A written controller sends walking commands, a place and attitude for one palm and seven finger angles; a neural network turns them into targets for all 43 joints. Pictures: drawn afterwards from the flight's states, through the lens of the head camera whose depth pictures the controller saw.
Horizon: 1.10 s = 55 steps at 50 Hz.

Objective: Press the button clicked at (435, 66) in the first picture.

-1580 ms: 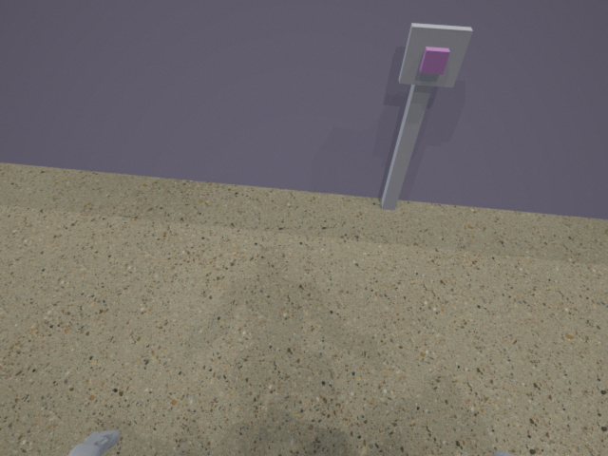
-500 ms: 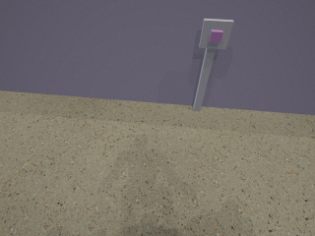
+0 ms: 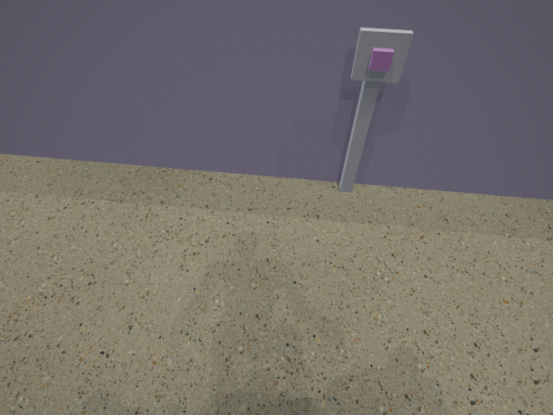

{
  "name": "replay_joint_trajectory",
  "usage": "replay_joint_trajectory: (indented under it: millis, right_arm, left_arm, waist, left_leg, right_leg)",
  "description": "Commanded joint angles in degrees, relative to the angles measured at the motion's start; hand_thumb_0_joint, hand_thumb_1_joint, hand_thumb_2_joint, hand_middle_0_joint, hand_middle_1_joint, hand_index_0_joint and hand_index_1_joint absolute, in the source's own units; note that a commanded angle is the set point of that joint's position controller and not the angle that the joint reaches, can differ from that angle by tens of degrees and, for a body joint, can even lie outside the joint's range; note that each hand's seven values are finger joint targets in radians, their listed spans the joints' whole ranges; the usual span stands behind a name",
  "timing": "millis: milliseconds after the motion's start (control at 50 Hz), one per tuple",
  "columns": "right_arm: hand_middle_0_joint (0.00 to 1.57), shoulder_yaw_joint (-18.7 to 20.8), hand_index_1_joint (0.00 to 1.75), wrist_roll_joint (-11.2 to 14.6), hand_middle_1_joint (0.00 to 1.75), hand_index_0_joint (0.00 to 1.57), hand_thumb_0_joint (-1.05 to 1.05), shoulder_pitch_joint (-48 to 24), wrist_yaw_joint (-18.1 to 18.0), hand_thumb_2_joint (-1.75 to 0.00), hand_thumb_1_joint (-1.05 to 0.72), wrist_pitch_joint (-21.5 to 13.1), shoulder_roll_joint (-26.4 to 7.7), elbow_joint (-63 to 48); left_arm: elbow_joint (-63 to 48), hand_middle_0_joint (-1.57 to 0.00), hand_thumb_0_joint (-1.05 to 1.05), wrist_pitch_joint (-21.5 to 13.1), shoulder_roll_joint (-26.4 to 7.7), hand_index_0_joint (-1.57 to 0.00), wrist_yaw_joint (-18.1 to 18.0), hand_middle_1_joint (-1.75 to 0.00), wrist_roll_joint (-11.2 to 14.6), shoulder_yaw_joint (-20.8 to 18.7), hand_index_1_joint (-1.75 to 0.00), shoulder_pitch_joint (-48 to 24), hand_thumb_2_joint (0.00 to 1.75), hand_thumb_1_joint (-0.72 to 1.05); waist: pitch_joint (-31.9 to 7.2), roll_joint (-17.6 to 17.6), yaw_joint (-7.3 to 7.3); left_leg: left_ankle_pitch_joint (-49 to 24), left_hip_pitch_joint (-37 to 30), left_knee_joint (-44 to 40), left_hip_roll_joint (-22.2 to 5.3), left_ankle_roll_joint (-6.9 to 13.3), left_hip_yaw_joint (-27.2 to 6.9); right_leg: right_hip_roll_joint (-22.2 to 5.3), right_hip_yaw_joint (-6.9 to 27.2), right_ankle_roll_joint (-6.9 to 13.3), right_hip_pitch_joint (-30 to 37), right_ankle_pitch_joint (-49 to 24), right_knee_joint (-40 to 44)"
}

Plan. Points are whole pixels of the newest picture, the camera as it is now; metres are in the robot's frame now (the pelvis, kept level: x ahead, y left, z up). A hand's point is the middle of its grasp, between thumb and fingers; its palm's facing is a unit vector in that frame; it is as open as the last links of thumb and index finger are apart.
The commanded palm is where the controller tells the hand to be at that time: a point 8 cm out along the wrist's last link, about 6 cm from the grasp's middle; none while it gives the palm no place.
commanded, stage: look at it before walking up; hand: left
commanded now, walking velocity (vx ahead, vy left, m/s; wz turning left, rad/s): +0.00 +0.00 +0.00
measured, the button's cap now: (380, 59) +1.27 -0.31 -0.05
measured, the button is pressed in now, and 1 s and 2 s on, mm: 0 0 0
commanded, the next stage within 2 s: walk to a spot facing it in 0.06 s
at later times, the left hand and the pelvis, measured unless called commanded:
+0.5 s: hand out of the picture +0.07 +0.21 -0.18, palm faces -0.13 -0.95 -0.28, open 7.4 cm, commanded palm none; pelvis -0.01 -0.01 -0.02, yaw -8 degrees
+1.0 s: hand out of the picture +0.10 +0.20 -0.17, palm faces -0.28 -0.93 -0.23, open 7.4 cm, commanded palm none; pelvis +0.02 +0.01 +0.00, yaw -23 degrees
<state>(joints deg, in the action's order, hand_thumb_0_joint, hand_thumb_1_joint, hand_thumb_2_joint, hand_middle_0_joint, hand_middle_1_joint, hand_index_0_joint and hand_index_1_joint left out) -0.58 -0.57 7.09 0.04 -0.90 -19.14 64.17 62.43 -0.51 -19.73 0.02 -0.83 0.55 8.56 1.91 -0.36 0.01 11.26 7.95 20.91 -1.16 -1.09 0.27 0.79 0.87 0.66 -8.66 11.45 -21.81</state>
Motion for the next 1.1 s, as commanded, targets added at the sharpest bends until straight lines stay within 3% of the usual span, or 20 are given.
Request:
replay_joint_trajectory:
  millis: [0,180,280,380,420,460,480,500,520,540,560,620,840,920,960,980,1000,1020,1040,1080]
  right_arm:
    - [0.2,2.5,0.3,0.2,0.3,0.2,0.0,-2.3,-0.8,-0.9,-0.9,-1.0,-12.0,-3.6]
    - [0.2,2.6,0.3,0.1,0.3,0.2,0.0,-2.3,-1.1,-0.9,-0.9,-1.2,-12.2,-3.8]
    - [0.2,2.8,0.3,-0.1,0.3,0.2,0.0,2.4,-1.7,-0.9,-0.9,0.8,-5.8,-6.0]
    - [0.2,4.6,0.3,-0.2,0.3,0.2,0.0,1.5,-1.9,-0.9,-0.9,1.3,-7.1,-10.4]
    - [0.2,5.3,0.3,-0.2,0.3,0.2,0.0,0.5,-1.9,-0.9,-0.9,1.1,-7.5,-11.8]
    - [0.2,5.7,0.3,-0.4,0.3,0.2,0.0,-1.1,-1.8,-0.9,-0.9,0.9,-7.2,-13.1]
    - [0.2,5.9,0.3,-0.6,0.3,0.2,0.0,-2.1,-1.8,-0.9,-0.9,1.0,-6.9,-13.7]
    - [0.2,5.9,0.3,-0.5,0.3,0.2,0.0,-2.9,-1.7,-0.9,-0.9,1.4,-6.5,-14.4]
    - [0.2,5.3,0.3,-0.1,0.3,0.2,0.0,-0.6,-1.4,-0.9,-0.9,1.9,-1.7,-15.5]
    - [0.2,4.9,0.3,0.0,0.3,0.2,0.0,-2.8,-1.6,-0.9,-0.9,2.2,-1.1,-17.0]
    - [0.2,5.1,0.3,0.1,0.3,0.2,0.0,-2.9,-1.7,-0.9,-0.9,2.3,-1.3,-16.5]
    - [0.2,5.3,0.3,-0.2,0.3,0.2,0.0,0.2,-1.3,-0.9,-0.9,1.9,-0.8,-14.0]
    - [0.2,5.0,0.3,-0.5,0.3,0.2,0.0,-3.1,-0.3,-0.9,-0.9,0.1,0.4,-16.7]
    - [0.2,4.8,0.3,0.1,0.3,0.2,0.0,0.5,-0.5,-0.9,-0.9,-1.0,1.0,-17.2]
    - [0.2,4.8,0.3,0.3,0.3,0.2,0.0,6.3,-1.1,-0.9,-0.9,-1.7,0.4,-15.6]
    - [0.2,5.3,0.3,0.4,0.3,0.2,0.0,11.3,-1.7,-0.9,-0.9,-2.1,-2.3,-14.1]
    - [0.2,6.6,0.3,-0.2,0.3,0.2,0.0,15.8,-2.0,-0.9,-0.9,-2.1,-7.9,-13.7]
    - [0.2,6.8,0.3,-0.4,0.3,0.2,0.0,17.0,-2.1,-0.9,-0.9,-2.0,-10.5,-14.2]
    - [0.2,6.0,0.3,-0.7,0.3,0.2,0.0,14.6,-1.6,-0.9,-0.9,-2.0,-7.4,-14.3]
    - [0.2,4.3,0.3,-0.6,0.3,0.2,0.0,9.6,-1.6,-0.9,-0.9,-2.6,-2.6,-14.8]
  left_arm:
    - [-3.4,-0.2,0.0,-1.2,-11.7,-0.2,-0.6,-0.3,0.2,-2.4,-0.3,-2.5,0.9,0.9]
    - [-3.9,-0.2,0.0,-0.9,-11.6,-0.2,-0.5,-0.3,0.2,-2.5,-0.3,-2.8,0.9,0.9]
    - [-6.1,-0.2,0.0,1.8,-5.6,-0.2,-0.7,-0.3,0.0,-2.4,-0.3,1.6,0.9,0.9]
    - [-10.2,-0.2,0.0,2.6,-4.4,-0.2,0.0,-0.3,-0.3,-3.5,-0.3,3.5,0.9,0.9]
    - [-11.1,-0.2,0.0,2.9,-2.7,-0.2,0.3,-0.3,-0.3,-3.9,-0.3,5.1,0.9,0.9]
    - [-11.9,-0.2,0.0,3.0,-1.3,-0.2,0.6,-0.3,-0.3,-4.5,-0.3,7.0,0.9,0.9]
    - [-11.8,-0.2,0.0,2.7,-1.0,-0.2,0.7,-0.3,-0.4,-4.8,-0.3,9.1,0.9,0.9]
    - [-11.1,-0.2,0.0,2.2,-2.1,-0.2,0.7,-0.3,-0.6,-5.3,-0.3,12.5,0.9,0.9]
    - [-11.6,-0.2,0.0,1.3,-7.7,-0.2,0.0,-0.3,-1.5,-6.4,-0.3,13.3,0.9,0.9]
    - [-11.8,-0.2,0.0,1.2,-8.9,-0.2,-0.7,-0.3,-0.5,-6.4,-0.3,15.1,0.9,0.9]
    - [-12.4,-0.2,0.0,1.3,-8.1,-0.2,-1.1,-0.3,-0.5,-6.6,-0.3,12.7,0.9,0.9]
    - [-14.1,-0.2,0.0,0.9,-4.4,-0.2,-1.1,-0.3,-0.1,-5.8,-0.3,6.7,0.9,0.9]
    - [-11.5,-0.2,0.0,-0.6,-3.5,-0.2,-0.1,-0.3,-0.6,-6.7,-0.3,13.6,0.9,0.9]
    - [-12.8,-0.2,0.0,-0.3,-4.6,-0.2,0.1,-0.3,-0.8,-7.2,-0.3,10.6,0.9,0.9]
    - [-13.9,-0.2,0.0,0.0,-3.9,-0.2,0.2,-0.3,-0.4,-7.3,-0.3,7.2,0.9,0.9]
    - [-14.9,-0.2,0.0,0.1,-1.8,-0.2,0.6,-0.3,-0.2,-6.7,-0.3,5.9,0.9,0.9]
    - [-15.7,-0.2,0.0,-0.2,2.0,-0.2,1.4,-0.3,0.2,-6.1,-0.3,5.9,0.9,0.9]
    - [-18.2,-0.2,0.0,-0.8,1.7,-0.2,1.8,-0.3,-0.2,-6.5,-0.3,2.5,0.9,0.9]
    - [-17.4,-0.2,0.0,-0.5,-0.2,-0.2,2.0,-0.3,-1.0,-7.0,-0.3,0.1,0.9,0.9]
    - [-14.8,-0.2,0.0,0.3,0.6,-0.2,3.2,-0.3,-1.4,-7.4,-0.3,3.6,0.9,0.9]
  waist:
    - [-3.1,0.5,-0.05]
    - [-3.4,0.7,0.0]
    - [-2.3,0.6,0.45]
    - [-2.1,4.9,-0.13]
    - [-3.2,9.5,-0.91]
    - [-3.3,11.7,-1.96]
    - [-2.9,9.8,-3.26]
    - [-2.9,3.7,-4.96]
    - [-2.3,-16.1,-4.18]
    - [-2.2,-17.4,-5.3]
    - [-1.9,-13.7,-4.1]
    - [-4.8,-4.6,-0.77]
    - [-3.3,-6.6,-3.84]
    - [-3.8,-9.0,-2.5]
    - [-4.1,-7.7,0.63]
    - [-5.1,-1.3,3.14]
    - [-6.4,15.6,5.54]
    - [-1.3,15.4,5.69]
    - [3.2,10.2,4.6]
    - [7.7,7.9,0.18]
  left_leg:
    - [-5.2,-0.5,-3.2,-5.7,2.3,-5.7]
    - [-8.2,-2.4,-2.2,-6.3,2.2,-4.5]
    - [-6.4,-0.8,2.6,-7.5,1.4,-1.0]
    - [-1.1,2.1,2.8,-11.8,3.8,-2.7]
    - [-4.9,3.8,1.2,-16.7,6.9,-5.0]
    - [-10.9,6.6,3.0,-19.8,9.1,-3.8]
    - [-12.3,8.2,7.9,-18.3,7.6,-1.0]
    - [-8.2,11.5,17.7,-14.4,4.1,3.2]
    - [11.8,22.7,34.8,-4.2,-1.5,9.0]
    - [23.0,25.0,42.4,-0.2,-1.8,1.2]
    - [20.0,25.5,45.7,-1.4,-1.3,-3.4]
    - [10.3,23.0,44.5,-2.9,-2.3,-2.7]
    - [10.8,23.1,27.4,-1.2,-2.3,-0.7]
    - [12.2,13.2,16.1,0.9,-1.0,-0.3]
    - [6.4,-2.1,3.9,1.7,-0.2,0.1]
    - [9.5,-15.5,-1.0,-3.2,0.9,-3.8]
    - [23.5,-22.7,-8.0,-17.2,4.3,-20.5]
    - [29.7,-15.7,-13.0,-27.7,9.0,-29.7]
    - [32.7,-5.4,-15.5,-26.5,9.0,-28.7]
    - [21.8,0.8,-14.6,-19.0,5.5,-15.0]
  right_leg:
    - [-7.4,6.4,1.3,-0.2,-5.1,4.4]
    - [-7.1,6.7,1.4,-0.8,-10.1,3.1]
    - [-5.6,8.2,0.8,-6.3,-13.2,-3.5]
    - [-1.8,6.7,0.3,-11.8,-8.0,-13.1]
    - [-0.1,2.6,-0.6,-12.2,3.0,-22.6]
    - [-1.7,-0.1,-1.3,-9.8,13.7,-26.5]
    - [-2.3,-0.4,-1.0,-6.8,11.6,-21.6]
    - [-3.0,1.5,-0.4,-2.9,0.9,-12.4]
    - [-15.1,23.1,3.7,0.1,-10.6,-0.1]
    - [-20.4,34.1,7.6,-3.4,-16.6,6.2]
    - [-19.1,34.0,8.8,-4.3,-9.8,7.2]
    - [-12.9,23.2,9.1,-1.9,-11.6,2.9]
    - [-9.7,28.9,11.3,1.2,13.5,9.2]
    - [-8.4,29.2,10.7,-3.8,11.5,7.3]
    - [-4.1,26.2,7.6,-14.4,12.7,2.4]
    - [-0.3,22.2,5.1,-25.6,16.6,-4.0]
    - [6.5,12.0,2.1,-36.4,21.0,-19.0]
    - [2.9,3.9,-0.3,-39.8,20.9,-29.8]
    - [0.1,4.5,-0.6,-37.3,15.9,-36.9]
    - [-2.1,2.7,-1.4,-35.9,5.9,-43.9]
